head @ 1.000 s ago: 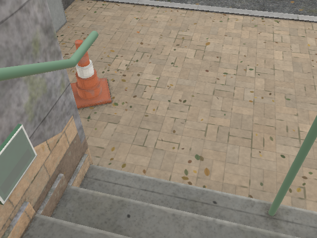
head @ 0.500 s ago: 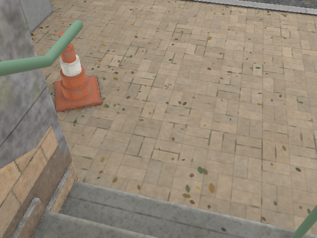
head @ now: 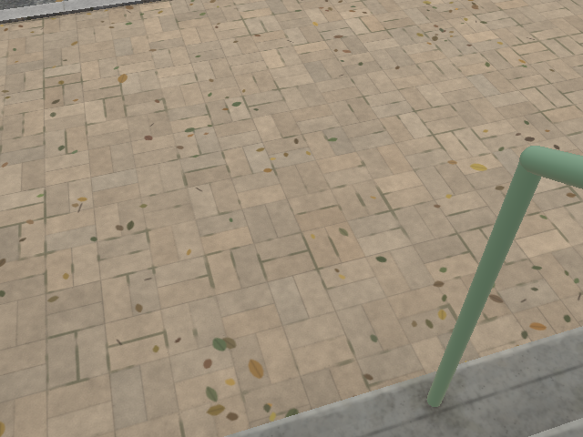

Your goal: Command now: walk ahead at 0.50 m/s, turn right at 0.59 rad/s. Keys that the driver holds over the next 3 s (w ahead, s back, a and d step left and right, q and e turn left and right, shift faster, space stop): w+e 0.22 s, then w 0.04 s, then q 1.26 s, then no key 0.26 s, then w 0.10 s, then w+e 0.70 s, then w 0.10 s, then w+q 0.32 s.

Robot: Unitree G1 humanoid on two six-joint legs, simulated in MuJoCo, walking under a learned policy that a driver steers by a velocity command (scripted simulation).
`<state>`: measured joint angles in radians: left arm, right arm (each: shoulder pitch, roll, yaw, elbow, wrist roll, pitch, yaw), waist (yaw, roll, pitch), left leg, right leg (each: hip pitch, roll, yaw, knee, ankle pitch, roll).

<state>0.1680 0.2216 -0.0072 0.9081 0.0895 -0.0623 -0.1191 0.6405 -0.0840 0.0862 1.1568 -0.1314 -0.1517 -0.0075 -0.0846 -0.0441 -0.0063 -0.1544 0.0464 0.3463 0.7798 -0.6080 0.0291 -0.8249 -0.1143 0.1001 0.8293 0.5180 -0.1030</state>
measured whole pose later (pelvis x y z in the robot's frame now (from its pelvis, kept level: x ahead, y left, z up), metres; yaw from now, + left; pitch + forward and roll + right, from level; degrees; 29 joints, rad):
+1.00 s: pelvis +0.53 -0.01 -0.30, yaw +6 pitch +4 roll -1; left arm 0.06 0.22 0.01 0.70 0.07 -0.06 -0.02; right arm 0.40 -0.22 -0.02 0.89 -0.06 -0.12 0.03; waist -0.05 -0.01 -0.02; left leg -0.42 -0.10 -0.04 0.66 -0.30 0.09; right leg -0.83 -0.08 0.04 1.30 -0.18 0.11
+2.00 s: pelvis +0.59 +0.00 -0.29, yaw +29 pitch +3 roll +2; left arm 0.23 0.24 0.04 0.85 0.09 -0.08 -0.05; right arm 0.42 -0.20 -0.03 0.88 -0.08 -0.08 0.03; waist -0.06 -0.05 -0.04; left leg -0.25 -0.03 0.12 0.51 -0.33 0.07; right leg -0.69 -0.04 0.07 1.09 -0.09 -0.08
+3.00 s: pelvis +1.11 +0.09 -0.45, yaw +12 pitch +3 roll +0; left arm 0.18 0.26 0.07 0.85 0.00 -0.08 0.01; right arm 0.25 -0.22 -0.08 0.78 0.01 -0.08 0.01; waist -0.01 -0.01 -0.01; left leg -0.33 -0.08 -0.04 0.43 -0.16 0.08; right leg -0.53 -0.01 0.05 1.05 -0.32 -0.04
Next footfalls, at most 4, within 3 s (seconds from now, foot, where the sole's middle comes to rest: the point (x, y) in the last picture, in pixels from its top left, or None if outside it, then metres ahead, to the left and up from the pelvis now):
0.24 right None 0.29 -0.16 -0.89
0.70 left None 0.58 0.06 -1.06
1.20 right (341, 435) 0.64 -0.15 -1.06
1.76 left None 0.55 0.09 -1.06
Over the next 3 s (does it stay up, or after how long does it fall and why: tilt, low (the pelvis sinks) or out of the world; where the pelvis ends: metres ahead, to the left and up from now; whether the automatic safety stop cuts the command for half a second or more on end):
stays up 1.11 0.09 -0.45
